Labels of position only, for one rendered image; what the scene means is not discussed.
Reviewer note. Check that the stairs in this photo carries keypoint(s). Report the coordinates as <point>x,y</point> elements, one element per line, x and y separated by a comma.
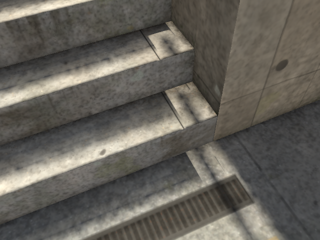
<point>91,91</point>

